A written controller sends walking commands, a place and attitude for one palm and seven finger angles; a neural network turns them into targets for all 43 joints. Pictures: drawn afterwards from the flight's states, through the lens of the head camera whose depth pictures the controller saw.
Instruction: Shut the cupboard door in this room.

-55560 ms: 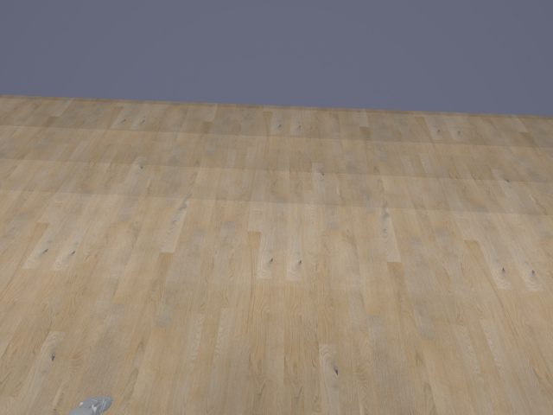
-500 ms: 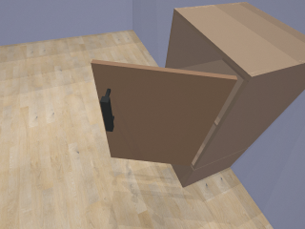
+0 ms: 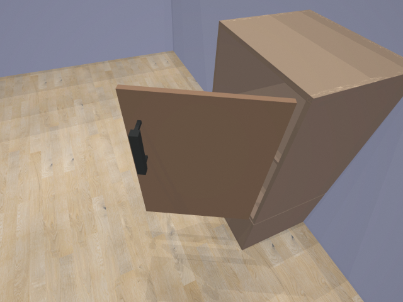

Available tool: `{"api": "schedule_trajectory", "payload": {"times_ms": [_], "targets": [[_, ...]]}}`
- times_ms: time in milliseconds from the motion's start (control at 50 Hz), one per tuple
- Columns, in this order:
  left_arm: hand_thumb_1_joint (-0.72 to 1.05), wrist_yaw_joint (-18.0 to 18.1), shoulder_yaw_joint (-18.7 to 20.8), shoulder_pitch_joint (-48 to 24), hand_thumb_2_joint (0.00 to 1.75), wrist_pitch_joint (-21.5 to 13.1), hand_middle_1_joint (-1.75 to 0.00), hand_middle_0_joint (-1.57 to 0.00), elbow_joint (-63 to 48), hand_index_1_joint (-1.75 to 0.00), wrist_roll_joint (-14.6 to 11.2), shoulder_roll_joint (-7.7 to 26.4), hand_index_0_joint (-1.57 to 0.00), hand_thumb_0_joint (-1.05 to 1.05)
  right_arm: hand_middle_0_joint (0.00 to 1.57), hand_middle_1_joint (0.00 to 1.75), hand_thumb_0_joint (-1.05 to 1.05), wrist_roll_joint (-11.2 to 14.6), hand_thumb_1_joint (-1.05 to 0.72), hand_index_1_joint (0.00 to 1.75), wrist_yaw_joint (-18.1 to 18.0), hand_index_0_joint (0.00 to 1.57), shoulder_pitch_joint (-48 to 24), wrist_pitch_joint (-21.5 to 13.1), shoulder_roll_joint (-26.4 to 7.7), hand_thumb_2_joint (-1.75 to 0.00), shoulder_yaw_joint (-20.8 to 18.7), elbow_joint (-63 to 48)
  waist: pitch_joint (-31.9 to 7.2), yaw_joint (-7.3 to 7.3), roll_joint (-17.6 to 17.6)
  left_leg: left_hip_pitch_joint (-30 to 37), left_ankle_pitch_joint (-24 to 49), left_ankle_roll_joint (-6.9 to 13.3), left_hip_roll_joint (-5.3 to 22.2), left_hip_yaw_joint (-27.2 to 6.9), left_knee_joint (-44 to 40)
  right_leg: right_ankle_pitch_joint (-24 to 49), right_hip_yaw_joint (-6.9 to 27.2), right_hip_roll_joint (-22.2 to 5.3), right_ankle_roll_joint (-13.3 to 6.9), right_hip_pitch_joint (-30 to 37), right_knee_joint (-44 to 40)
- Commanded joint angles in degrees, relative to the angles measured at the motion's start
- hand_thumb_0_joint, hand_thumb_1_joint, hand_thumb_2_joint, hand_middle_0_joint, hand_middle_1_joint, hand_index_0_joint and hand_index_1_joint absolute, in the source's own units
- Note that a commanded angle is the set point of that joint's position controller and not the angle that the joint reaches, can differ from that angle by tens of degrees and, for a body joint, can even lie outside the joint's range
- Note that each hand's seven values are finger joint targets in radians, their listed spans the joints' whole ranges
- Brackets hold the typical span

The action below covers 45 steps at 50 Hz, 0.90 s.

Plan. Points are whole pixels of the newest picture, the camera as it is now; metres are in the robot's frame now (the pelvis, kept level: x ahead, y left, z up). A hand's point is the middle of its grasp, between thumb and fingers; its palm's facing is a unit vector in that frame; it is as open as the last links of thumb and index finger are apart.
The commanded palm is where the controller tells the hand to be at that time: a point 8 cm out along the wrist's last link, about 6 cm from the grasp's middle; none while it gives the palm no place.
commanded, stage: look again from close up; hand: left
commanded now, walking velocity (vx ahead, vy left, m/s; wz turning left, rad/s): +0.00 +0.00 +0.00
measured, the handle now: (140, 148) +0.50 +0.20 -0.03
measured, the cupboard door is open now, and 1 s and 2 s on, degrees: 62 62 62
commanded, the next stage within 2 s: raise the hand and make a fist in 0.48 s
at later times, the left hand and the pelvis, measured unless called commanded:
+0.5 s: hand out of the picture +0.00 +0.18 -0.19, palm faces +0.02 -0.98 -0.19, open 7.4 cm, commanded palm none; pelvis -0.01 +0.01 -0.01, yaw +0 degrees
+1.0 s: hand out of the picture +0.14 +0.17 -0.08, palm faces +0.01 -1.00 +0.04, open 6.2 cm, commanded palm +0.12 +0.23 -0.06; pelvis -0.03 -0.01 -0.11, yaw +1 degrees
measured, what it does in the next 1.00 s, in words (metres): lowers itself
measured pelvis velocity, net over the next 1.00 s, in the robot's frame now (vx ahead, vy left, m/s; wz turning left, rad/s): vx -0.03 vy -0.01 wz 0.02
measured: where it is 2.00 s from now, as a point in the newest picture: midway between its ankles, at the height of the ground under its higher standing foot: outside the picture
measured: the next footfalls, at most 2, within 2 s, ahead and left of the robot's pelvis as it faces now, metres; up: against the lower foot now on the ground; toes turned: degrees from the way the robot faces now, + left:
none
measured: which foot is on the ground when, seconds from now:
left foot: down 0.00-1.00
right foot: down 0.00-1.00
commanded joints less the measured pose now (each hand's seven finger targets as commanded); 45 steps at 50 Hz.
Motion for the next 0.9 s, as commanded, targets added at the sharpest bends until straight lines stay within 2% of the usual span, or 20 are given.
{"api": "schedule_trajectory", "payload": {"times_ms": [0, 20, 40, 60, 80, 120, 200, 540, 560, 580, 600, 620, 640, 660, 700, 720, 760, 800, 820, 880], "targets": [[0.90, 2.5, -0.4, 5.5, 0.90, -2.6, -0.30, -0.20, -0.5, -0.30, 1.6, 5.8, -0.20, 0.00, 0.20, 0.30, 0.00, -0.2, -0.90, 0.30, 0.4, 0.20, -2.8, -2.5, -7.8, -0.90, -0.3, -5.7, 6.8, 1.20, 5.8, -1.4, -3.3, -2.5, 6.2, -6.0, 6.3, 4.6, 6.2, -6.5, -2.5, -9.5, -5.6], [0.90, 2.4, 0.0, 5.1, 0.90, -3.4, -0.30, -0.20, -1.3, -0.30, 0.9, 8.1, -0.20, 0.00, 0.20, 0.30, 0.00, -0.2, -0.90, 0.30, 0.5, 0.20, -2.0, -2.7, -6.2, -0.90, 0.4, -7.0, 5.7, -0.63, 4.3, -0.4, -2.8, -2.2, 5.2, -7.8, 5.9, 13.7, 8.3, -8.7, -3.3, -9.1, -6.5], [0.90, 2.0, -0.2, 4.2, 0.90, -3.4, -0.30, -0.20, -2.5, -0.30, 0.4, 7.0, -0.20, 0.00, 0.20, 0.30, 0.00, -0.4, -0.90, 0.30, 0.4, 0.20, 3.3, -3.1, -4.4, -0.90, 0.3, -6.5, -0.4, -1.91, 2.5, 1.5, -2.8, -1.4, 5.7, -7.8, 5.2, 9.7, 6.9, -8.4, -4.1, -5.5, -2.8], [0.90, 1.9, -0.3, 3.8, 0.90, -3.4, -0.30, -0.20, -2.6, -0.30, 0.1, 6.1, -0.20, 0.00, 0.20, 0.30, 0.00, -0.4, -0.90, 0.30, 0.2, 0.20, 4.7, -3.4, -5.3, -0.90, 0.3, -5.9, -4.9, -1.70, 1.5, 2.9, 1.5, -0.8, 6.2, -8.6, 5.7, 9.6, 5.7, -6.8, -4.0, -3.0, -0.9], [0.90, 1.9, -0.2, 3.5, 0.90, -3.1, -0.30, -0.20, -3.1, -0.30, -0.1, 6.0, -0.20, 0.00, 0.20, 0.30, 0.00, -0.2, -0.90, 0.30, 0.1, 0.20, 4.6, -3.3, -5.9, -0.90, 0.0, -6.2, -5.2, -1.54, 0.9, 2.7, 0.6, -0.3, 6.5, -8.9, 5.3, 5.7, 5.3, -6.0, -3.8, -3.1, -0.5], [0.90, 1.7, 0.0, 2.8, 0.90, -2.2, -0.30, -0.20, -3.7, -0.30, 0.2, 5.9, -0.20, 0.00, 0.20, 0.30, 0.00, -0.4, -0.90, 0.30, 0.0, 0.20, 3.7, -2.7, -6.2, -0.90, -0.2, -6.6, 1.4, -1.16, 4.4, -1.8, -6.1, 0.1, 6.5, -9.6, 3.2, -1.5, 4.7, -4.9, -4.0, -6.6, -0.6], [0.90, 1.4, 0.4, 3.8, 0.90, -1.2, -0.30, -0.20, -5.1, -0.30, 0.4, 5.8, -0.20, 0.00, 0.20, 0.30, 0.00, -0.5, -0.90, 0.30, 0.3, 0.20, 2.9, -1.7, -6.7, -0.90, -0.8, -8.0, 5.8, -0.68, 1.2, -6.5, -18.0, 0.1, 5.8, -10.9, 0.0, -10.9, 5.0, -3.7, -3.8, -10.7, -0.1], [0.90, 1.0, 0.1, 5.0, 0.90, -1.5, -0.30, -0.20, -5.7, -0.30, 0.4, 7.2, -0.20, 0.00, 0.20, 0.30, 0.00, 0.0, -0.90, 0.30, 0.5, 0.20, 1.0, -2.6, -7.9, -0.90, -0.7, -6.3, 1.6, -0.16, 2.4, -1.2, -11.3, 0.4, 6.6, -10.3, -2.1, -0.3, 4.6, -4.3, -2.5, -7.0, -1.4], [0.90, 2.7, -0.1, 5.9, 0.90, -1.6, -0.30, -0.20, -4.2, -0.30, 1.3, 7.7, -0.20, 0.00, 0.20, 0.30, 0.00, 0.1, -0.90, 0.30, 0.4, 0.20, -4.2, -2.2, -9.6, -0.90, -0.5, -10.0, 7.0, 1.35, 4.7, -3.4, -8.3, -1.5, 6.5, -5.5, 7.0, 1.3, 5.5, -5.5, -2.6, -10.3, -3.3], [0.90, 2.0, 20.9, -43.3, 0.90, -16.1, -0.30, -0.20, -102.2, -0.30, -8.3, 38.9, -0.20, 0.00, 0.20, 0.30, 0.00, 1.7, -0.90, 0.30, -4.6, 0.20, -1.3, -12.1, -20.5, -0.90, -2.8, -29.2, -13.1, -10.05, 6.4, 14.2, -1.3, 0.0, 3.1, -7.5, 4.8, 5.4, -1.3, -0.3, -1.6, -11.8, 3.2], [0.90, 1.9, 1.3, -7.7, 0.90, -12.8, -0.32, -0.22, -88.2, -0.32, -8.6, 13.4, -0.22, 0.00, 0.20, 0.30, 0.00, 3.7, -0.90, 0.30, -4.8, 0.20, -4.9, -17.3, -12.4, -0.90, 0.8, -27.8, -26.4, -1.26, 21.2, 20.1, -2.0, -1.9, 5.2, -9.2, 2.5, -0.4, -4.2, 2.2, -2.5, -12.7, 8.5], [0.90, 2.9, -1.1, 7.5, 0.90, -5.2, -0.34, -0.24, -78.7, -0.34, -10.1, 4.7, -0.24, 0.00, 0.20, 0.30, 0.00, 3.7, -0.90, 0.30, -4.2, 0.20, -5.8, -20.1, -12.5, -0.90, 0.5, -26.3, -19.6, -0.93, 19.7, 13.0, -8.6, -5.2, 6.8, -14.0, -0.8, -4.9, -5.5, 3.1, -2.4, -13.9, 14.4], [0.90, 3.2, -3.5, 5.9, 0.90, -3.3, -0.36, -0.25, -69.4, -0.36, -10.4, 1.5, -0.25, 0.00, 0.20, 0.30, 0.00, 4.6, -0.90, 0.30, -3.2, 0.20, -6.4, -21.3, -12.3, -0.90, 0.9, -24.7, -5.4, -2.86, 11.3, 1.8, -18.6, -4.6, 5.0, -14.8, -1.3, -7.1, -5.0, 2.2, -1.9, -21.1, 14.9], [0.90, 2.9, -1.2, 1.7, 0.90, -6.3, -0.38, -0.27, -71.1, -0.38, -10.9, 3.1, -0.27, 0.00, 0.20, 0.30, 0.00, 3.7, -0.90, 0.30, -2.4, 0.20, -5.9, -21.9, -13.9, -0.90, -0.5, -27.2, 0.4, -3.97, 8.2, -3.6, -23.3, -3.3, 3.4, -14.1, 1.9, -8.3, -4.9, 1.9, -1.9, -22.2, 11.5], [0.90, -0.2, 2.7, 7.4, 0.90, -13.4, -0.42, -0.31, -59.3, -0.42, -11.2, 3.5, -0.31, 0.00, 0.20, 0.30, 0.00, 2.0, -0.90, 0.30, -0.9, 0.20, -6.1, -22.3, -14.3, -0.90, -1.8, -29.4, 0.4, -3.44, -1.4, -12.8, -23.4, -2.9, 0.9, -12.3, 12.0, -13.4, -5.0, 1.7, -1.8, -30.0, 12.9], [0.90, -3.1, 4.9, 13.0, 0.90, -18.0, -0.44, -0.33, -54.1, -0.44, -11.8, 4.1, -0.33, 0.00, 0.20, 0.30, 0.00, 2.1, -0.90, 0.30, 0.3, 0.20, -7.1, -22.2, -14.1, -0.90, -2.8, -31.1, -1.7, -0.81, -4.3, -16.3, -21.9, -3.3, 0.3, -10.8, 16.6, -16.0, -4.5, 1.6, -2.3, -31.7, 15.8], [0.90, -10.8, 4.4, 15.1, 0.90, -28.9, -0.48, -0.36, -52.7, -0.48, -14.0, 2.0, -0.36, 0.00, 0.20, 0.30, 0.00, 0.9, -0.90, 0.30, 1.8, 0.20, -9.4, -21.5, -13.6, -0.90, -3.7, -34.0, -5.9, 1.50, -11.2, -25.1, -20.4, -3.6, -0.1, -8.1, 26.2, -21.2, -3.1, 1.4, -2.4, -38.1, 22.9], [0.90, -18.9, 6.6, 14.3, 0.90, -38.2, -0.52, -0.40, -54.4, -0.52, -14.9, 6.1, -0.40, 0.00, 0.20, 0.30, 0.00, 1.0, -0.90, 0.30, 2.7, 0.20, -11.2, -20.6, -14.2, -0.90, -4.8, -37.4, -9.2, 2.25, -9.3, -33.3, -21.1, -3.2, -0.5, -7.0, 34.0, -23.9, 0.8, 0.8, -3.0, -41.1, 28.3], [0.90, -21.0, 10.3, 15.7, 0.90, -39.0, -0.54, -0.42, -54.1, -0.54, -15.3, 9.7, -0.42, 0.00, 0.20, 0.30, 0.00, 1.6, -0.90, 0.30, 2.9, 0.20, -11.4, -19.9, -14.2, -0.90, -5.2, -39.5, -10.6, 3.96, -3.4, -34.9, -21.5, -2.9, -0.7, -6.9, 35.8, -23.9, 3.0, 0.7, -3.5, -41.4, 30.3], [0.90, -22.8, 12.1, 14.8, 0.90, -33.1, -0.60, -0.47, -65.4, -0.60, -19.2, 11.3, -0.47, 0.00, 0.20, 0.30, 0.00, 3.3, -0.90, 0.30, 1.9, 0.20, -14.2, -17.8, -14.8, -0.90, -4.6, -46.9, -15.7, 5.21, 3.3, -33.3, -30.2, -2.1, -0.5, -9.1, 32.7, -26.6, 3.2, 1.4, -3.1, -41.8, 32.1]]}}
